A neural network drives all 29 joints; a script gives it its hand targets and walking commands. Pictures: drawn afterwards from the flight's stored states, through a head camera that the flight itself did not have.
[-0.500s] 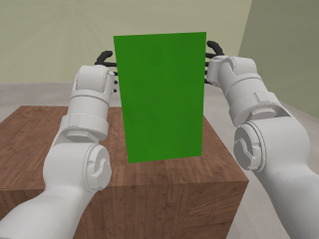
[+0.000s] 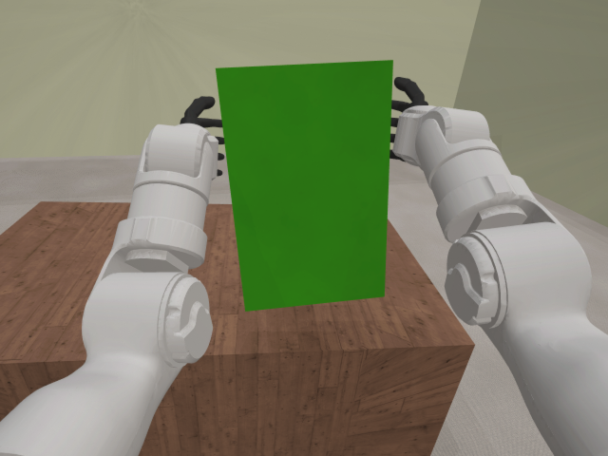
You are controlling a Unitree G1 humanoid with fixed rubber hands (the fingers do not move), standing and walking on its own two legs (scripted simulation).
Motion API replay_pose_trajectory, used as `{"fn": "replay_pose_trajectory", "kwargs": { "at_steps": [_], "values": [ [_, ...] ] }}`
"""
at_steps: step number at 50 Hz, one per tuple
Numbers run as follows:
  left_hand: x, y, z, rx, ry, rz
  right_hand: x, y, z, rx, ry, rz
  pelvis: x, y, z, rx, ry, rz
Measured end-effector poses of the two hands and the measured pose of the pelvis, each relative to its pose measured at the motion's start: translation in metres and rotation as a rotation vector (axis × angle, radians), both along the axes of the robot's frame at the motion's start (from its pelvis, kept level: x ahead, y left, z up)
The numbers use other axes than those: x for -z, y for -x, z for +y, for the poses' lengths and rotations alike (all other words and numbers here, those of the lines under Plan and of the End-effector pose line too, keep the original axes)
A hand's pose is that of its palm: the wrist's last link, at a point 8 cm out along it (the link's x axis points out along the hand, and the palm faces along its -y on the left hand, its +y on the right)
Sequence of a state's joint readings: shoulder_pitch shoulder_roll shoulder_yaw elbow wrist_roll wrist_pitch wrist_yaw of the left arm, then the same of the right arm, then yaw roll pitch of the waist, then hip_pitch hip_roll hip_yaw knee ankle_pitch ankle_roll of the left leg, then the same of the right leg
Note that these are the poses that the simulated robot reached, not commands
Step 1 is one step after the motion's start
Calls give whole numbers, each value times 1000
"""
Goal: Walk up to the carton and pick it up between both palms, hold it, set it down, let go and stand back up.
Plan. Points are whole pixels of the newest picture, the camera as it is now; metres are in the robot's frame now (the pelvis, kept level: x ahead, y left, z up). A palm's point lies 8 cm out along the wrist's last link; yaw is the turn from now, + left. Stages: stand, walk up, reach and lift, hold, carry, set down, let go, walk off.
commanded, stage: hold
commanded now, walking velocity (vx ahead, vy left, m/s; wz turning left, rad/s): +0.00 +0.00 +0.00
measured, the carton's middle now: (298, 171) +0.46 +0.02 +0.28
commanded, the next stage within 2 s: set down in 0.42 s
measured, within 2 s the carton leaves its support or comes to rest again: neither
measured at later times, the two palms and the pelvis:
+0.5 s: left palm (191, 148) +0.35 +0.15 +0.33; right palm (410, 131) +0.36 -0.11 +0.37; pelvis +0.00 +0.00 +0.00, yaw +0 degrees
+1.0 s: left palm (180, 149) +0.37 +0.17 +0.33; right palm (394, 122) +0.38 -0.09 +0.38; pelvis +0.01 +0.00 +0.00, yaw +1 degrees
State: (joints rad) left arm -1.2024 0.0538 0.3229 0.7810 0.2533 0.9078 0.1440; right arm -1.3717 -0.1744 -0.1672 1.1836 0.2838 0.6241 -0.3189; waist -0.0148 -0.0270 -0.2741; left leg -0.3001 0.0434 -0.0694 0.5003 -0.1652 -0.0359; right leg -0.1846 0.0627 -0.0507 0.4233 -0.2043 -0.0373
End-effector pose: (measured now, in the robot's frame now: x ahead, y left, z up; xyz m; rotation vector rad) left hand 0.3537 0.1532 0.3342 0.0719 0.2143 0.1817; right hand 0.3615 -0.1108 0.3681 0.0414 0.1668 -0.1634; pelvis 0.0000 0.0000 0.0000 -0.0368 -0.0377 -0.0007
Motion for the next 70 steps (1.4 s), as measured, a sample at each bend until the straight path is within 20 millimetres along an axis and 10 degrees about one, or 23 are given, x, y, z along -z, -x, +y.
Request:
{"fn": "replay_pose_trajectory", "kwargs": {
  "at_steps": [42, 70],
  "values": [
    [-3, -7, 7, -6, 66, -51, -20, -3, 9, -14, 59, -74, 0, -6, -1, -1, -1, 8],
    [38, -45, 23, -39, 32, -23, 15, -53, 26, -80, 46, -95, -2, -15, 0, -19, 6, 13]
  ]
}}
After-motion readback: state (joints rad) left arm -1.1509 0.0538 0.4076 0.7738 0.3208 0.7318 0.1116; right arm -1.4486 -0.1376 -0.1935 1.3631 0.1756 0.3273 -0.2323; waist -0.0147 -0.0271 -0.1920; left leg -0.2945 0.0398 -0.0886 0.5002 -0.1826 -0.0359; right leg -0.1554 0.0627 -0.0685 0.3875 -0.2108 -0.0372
